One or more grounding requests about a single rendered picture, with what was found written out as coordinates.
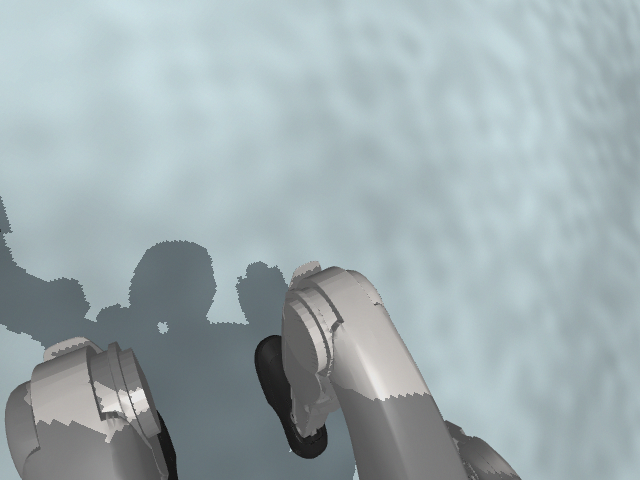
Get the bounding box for left robot foot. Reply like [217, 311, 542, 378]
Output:
[156, 409, 178, 480]

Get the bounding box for right robot hand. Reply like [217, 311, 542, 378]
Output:
[445, 420, 522, 480]

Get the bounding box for right robot foot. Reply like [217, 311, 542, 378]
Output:
[254, 335, 328, 459]

